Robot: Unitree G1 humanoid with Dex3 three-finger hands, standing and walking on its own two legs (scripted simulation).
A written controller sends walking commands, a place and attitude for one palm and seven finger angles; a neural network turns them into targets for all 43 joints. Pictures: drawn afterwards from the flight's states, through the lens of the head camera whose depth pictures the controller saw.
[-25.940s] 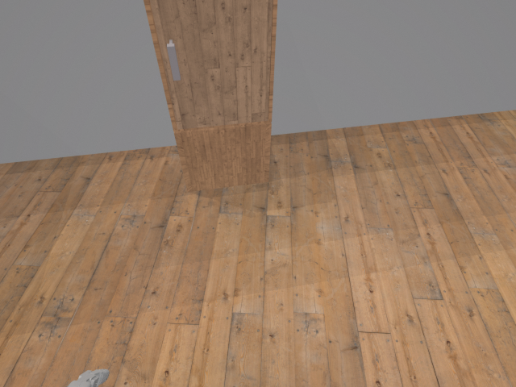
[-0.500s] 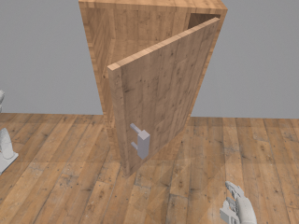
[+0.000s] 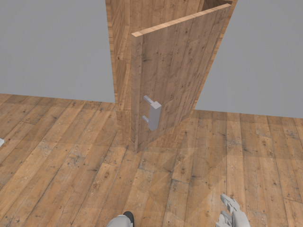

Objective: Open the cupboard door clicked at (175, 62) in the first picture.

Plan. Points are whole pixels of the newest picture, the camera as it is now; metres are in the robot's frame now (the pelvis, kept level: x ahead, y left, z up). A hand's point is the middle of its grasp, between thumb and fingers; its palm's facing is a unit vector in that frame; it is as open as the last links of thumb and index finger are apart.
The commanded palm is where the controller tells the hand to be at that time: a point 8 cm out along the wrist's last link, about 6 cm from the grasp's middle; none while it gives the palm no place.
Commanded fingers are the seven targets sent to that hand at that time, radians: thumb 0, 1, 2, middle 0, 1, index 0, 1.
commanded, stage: step back with the hand held close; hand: left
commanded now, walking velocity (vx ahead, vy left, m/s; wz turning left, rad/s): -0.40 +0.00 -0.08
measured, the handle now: (149, 112) +0.48 +0.03 -0.01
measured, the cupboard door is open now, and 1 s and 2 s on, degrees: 43 43 43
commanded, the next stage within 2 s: stop stepping back and stand still in 0.02 s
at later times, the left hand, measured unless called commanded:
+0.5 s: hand (10, 201) +0.13 +0.23 +0.18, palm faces +0.29 -0.85 -0.44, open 7.4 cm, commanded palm +0.07 +0.27 +0.19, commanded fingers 0.00 0.90 0.90 -0.20 -0.30 -0.20 -0.30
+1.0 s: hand out of the picture +0.10 +0.23 +0.14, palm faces +0.27 -0.84 -0.47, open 7.4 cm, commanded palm none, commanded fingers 0.00 0.90 0.90 -0.20 -0.30 -0.20 -0.30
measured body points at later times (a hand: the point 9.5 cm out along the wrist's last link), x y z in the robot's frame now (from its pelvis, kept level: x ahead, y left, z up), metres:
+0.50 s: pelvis -0.11 -0.01 +0.02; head -0.12 +0.02 +0.47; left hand +0.11 +0.27 +0.20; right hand +0.01 -0.26 -0.05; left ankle -0.01 +0.07 -0.72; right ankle -0.13 -0.11 -0.70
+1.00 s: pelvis -0.14 -0.01 +0.01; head -0.14 -0.01 +0.46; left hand +0.08 +0.27 +0.17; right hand -0.01 -0.28 -0.08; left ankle -0.12 +0.12 -0.72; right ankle -0.16 -0.09 -0.72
